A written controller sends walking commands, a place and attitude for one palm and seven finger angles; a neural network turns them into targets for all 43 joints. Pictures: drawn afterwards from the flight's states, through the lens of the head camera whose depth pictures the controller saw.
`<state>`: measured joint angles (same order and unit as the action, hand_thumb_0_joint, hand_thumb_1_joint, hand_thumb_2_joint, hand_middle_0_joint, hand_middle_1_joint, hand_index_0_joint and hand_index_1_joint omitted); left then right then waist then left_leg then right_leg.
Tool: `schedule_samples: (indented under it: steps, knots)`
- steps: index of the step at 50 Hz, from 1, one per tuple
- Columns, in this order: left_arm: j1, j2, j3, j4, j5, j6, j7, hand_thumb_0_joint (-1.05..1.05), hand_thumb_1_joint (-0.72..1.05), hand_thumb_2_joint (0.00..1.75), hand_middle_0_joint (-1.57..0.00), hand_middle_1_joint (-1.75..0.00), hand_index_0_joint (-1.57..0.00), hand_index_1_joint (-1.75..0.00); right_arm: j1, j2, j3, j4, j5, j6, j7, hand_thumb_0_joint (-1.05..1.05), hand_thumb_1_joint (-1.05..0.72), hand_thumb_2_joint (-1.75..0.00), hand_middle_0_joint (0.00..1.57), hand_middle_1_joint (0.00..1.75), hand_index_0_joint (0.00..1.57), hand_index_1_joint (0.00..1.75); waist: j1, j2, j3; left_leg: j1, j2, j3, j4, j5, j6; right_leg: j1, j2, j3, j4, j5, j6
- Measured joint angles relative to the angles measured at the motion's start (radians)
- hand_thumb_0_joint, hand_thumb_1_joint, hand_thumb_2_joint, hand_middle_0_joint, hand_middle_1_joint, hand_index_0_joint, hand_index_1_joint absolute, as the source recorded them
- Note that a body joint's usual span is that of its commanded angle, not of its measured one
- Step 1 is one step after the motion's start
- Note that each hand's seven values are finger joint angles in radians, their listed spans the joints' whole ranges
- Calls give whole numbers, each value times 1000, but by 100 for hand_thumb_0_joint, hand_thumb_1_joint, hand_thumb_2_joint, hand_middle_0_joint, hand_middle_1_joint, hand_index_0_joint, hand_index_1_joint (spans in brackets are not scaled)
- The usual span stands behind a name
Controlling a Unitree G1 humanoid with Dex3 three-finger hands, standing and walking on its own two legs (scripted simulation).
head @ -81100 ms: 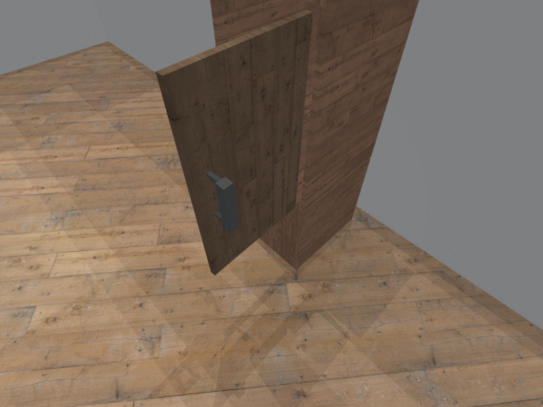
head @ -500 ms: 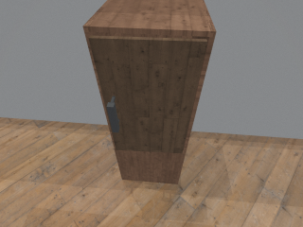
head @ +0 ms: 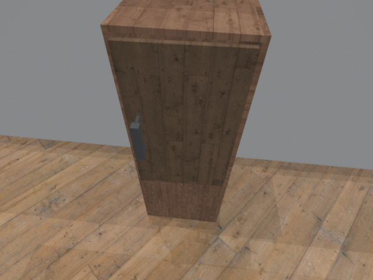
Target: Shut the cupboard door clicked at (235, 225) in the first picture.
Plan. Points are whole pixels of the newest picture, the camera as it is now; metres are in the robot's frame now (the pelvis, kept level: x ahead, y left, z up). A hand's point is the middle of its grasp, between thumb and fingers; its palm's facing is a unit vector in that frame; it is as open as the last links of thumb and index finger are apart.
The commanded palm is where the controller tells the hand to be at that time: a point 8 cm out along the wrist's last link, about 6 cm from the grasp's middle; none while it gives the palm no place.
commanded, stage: look again from close up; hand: left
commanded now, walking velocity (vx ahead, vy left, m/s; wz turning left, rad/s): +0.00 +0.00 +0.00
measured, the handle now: (139, 137) +0.52 +0.18 -0.05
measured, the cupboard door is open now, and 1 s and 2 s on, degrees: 2 2 2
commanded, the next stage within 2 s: shuffle to correct the standing spot in 0.14 s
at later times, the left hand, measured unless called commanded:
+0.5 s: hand out of the picture +0.00 +0.16 -0.18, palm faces +0.05 -0.99 -0.16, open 7.4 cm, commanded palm none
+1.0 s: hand out of the picture +0.08 +0.19 -0.18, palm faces +0.03 -0.97 -0.24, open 7.3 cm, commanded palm none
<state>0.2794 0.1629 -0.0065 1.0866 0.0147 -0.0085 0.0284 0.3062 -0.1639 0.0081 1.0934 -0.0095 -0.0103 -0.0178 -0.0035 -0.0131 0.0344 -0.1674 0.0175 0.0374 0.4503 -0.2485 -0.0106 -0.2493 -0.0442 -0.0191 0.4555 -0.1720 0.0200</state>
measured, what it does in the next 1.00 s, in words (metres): stands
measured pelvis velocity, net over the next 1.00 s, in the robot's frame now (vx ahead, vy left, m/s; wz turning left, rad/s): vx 0.04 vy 0.00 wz -0.02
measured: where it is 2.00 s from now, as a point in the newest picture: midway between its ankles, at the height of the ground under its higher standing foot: outside the picture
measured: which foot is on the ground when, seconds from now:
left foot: down 0.00-1.00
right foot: down 0.00-1.00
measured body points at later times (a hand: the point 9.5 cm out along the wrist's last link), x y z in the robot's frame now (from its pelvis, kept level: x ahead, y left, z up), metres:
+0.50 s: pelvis +0.02 +0.00 -0.01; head +0.02 +0.01 +0.44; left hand +0.00 +0.22 -0.17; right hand +0.00 -0.21 -0.16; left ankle +0.00 +0.12 -0.74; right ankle +0.05 -0.13 -0.74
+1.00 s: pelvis +0.04 +0.00 -0.01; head +0.06 +0.01 +0.44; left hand +0.08 +0.24 -0.16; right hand +0.07 -0.23 -0.16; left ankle +0.00 +0.12 -0.74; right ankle +0.05 -0.13 -0.74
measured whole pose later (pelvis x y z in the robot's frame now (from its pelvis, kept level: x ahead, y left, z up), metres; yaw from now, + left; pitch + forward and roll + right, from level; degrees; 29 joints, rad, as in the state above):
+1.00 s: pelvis +0.04 +0.00 -0.01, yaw -1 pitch -1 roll +0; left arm 0.24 0.18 0.05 1.02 0.02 0.00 0.05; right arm 0.23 -0.16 -0.05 1.04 0.00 0.00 -0.05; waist 0.00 -0.01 0.06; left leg -0.18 0.04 0.10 0.57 -0.35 -0.01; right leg -0.28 -0.04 -0.02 0.60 -0.28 0.01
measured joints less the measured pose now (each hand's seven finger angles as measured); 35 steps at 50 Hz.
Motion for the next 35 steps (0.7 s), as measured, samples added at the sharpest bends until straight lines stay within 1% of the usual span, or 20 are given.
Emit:
schedule_samples:
  steps: [16, 22, 28, 32, 35]
  knots:
    - [15, -18, 6, 15, 3, -1, 3, 1, 91, 90, -20, -30, -20, -30, -11, 35, 0, 22, -2, 1, -3, 1, -91, -90, 20, 30, 20, 30, 7, 2, -2, 7, 3, 1, -3, -5, 0, 9, 3, 0, -7, -2, 0]
    - [57, -25, 22, 7, 12, 5, -7, 0, 91, 90, -20, -30, -20, -30, 20, 37, -10, 20, -10, 10, 2, 1, -91, -90, 20, 30, 20, 30, 13, 0, -22, -6, 8, 4, 49, -53, 6, -10, 9, 6, 50, -61, -11]
    - [100, -31, 35, 10, 13, -1, -15, 0, 91, 90, -20, -30, -20, -30, 57, 39, -17, 16, -10, -3, 0, 1, -91, -90, 20, 30, 20, 30, 14, -6, -29, 1, 12, 10, 83, -104, 4, -14, 12, 14, 100, -109, -14]
    - [109, -36, 38, 16, 13, -12, -13, 0, 91, 90, -20, -30, -20, -29, 66, 44, -17, 18, -6, -16, -7, 1, -91, -90, 20, 30, 20, 30, 12, -2, -21, 16, 18, 13, 97, -137, -1, -7, 18, 16, 126, -143, -5]
    - [92, -42, 34, 22, 8, -20, -1, 0, 91, 90, -20, -30, -20, -29, 48, 48, -12, 23, -2, -21, -20, 1, -91, -90, 20, 30, 20, 30, 9, 3, -5, 23, 25, 12, 106, -152, -7, 1, 23, 14, 134, -160, -7]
